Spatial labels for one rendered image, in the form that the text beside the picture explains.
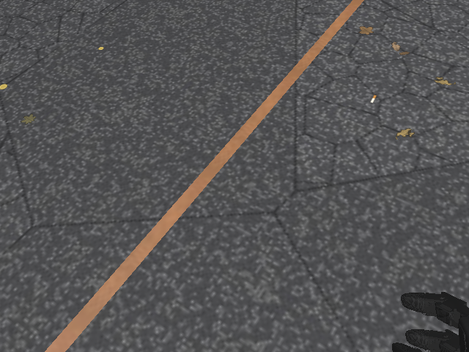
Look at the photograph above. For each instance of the robot right hand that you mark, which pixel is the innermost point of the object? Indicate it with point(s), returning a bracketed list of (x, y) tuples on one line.
[(445, 307)]

